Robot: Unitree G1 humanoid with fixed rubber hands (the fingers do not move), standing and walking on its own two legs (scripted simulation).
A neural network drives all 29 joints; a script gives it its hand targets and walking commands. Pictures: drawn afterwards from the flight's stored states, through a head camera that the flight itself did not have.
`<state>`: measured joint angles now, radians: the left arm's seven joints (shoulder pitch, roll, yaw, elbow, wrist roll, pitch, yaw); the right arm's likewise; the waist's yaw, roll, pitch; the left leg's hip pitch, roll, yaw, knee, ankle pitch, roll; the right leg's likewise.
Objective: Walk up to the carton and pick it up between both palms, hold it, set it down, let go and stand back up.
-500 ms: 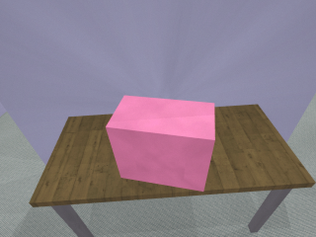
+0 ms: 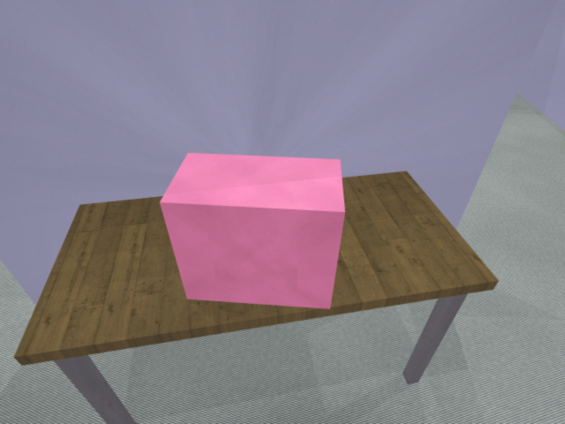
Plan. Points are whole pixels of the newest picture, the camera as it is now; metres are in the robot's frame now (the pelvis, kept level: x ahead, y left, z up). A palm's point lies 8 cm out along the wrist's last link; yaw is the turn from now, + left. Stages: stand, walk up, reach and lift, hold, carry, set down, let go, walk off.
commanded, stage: stand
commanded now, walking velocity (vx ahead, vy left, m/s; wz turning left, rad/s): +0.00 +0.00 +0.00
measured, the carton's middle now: (260, 232) +0.53 +0.06 -0.03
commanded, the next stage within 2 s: none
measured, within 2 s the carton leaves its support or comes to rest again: neither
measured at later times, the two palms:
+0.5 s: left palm out of the picture -0.01 +0.26 -0.13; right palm out of the picture +0.00 -0.23 -0.12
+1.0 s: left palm out of the picture +0.18 +0.26 -0.12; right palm out of the picture +0.17 -0.25 -0.11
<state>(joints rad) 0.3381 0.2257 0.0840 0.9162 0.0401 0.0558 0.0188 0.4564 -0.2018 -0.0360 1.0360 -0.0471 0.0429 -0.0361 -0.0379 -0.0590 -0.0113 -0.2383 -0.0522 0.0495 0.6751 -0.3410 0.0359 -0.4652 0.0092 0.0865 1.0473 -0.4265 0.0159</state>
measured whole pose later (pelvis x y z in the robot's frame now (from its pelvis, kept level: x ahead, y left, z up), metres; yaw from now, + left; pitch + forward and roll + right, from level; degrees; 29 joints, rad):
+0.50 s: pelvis +0.02 +0.02 +0.01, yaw +1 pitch -4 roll +2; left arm 0.45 0.23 0.07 0.94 0.05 0.04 0.00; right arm 0.44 -0.19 -0.04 0.94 -0.06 -0.01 -0.04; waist -0.01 -0.08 0.01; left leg -0.21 -0.04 0.07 0.62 -0.34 0.04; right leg -0.42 -0.02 0.03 1.05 -0.47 0.02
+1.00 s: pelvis +0.12 +0.00 +0.00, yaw +2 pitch -2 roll +1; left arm 0.29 0.24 0.02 0.78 0.02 0.03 0.02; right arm 0.33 -0.24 -0.01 0.79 -0.02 0.00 -0.01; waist -0.01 -0.03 0.07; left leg -0.25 -0.01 0.04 0.67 -0.38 0.01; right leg -0.32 -0.02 -0.02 0.70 -0.33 -0.01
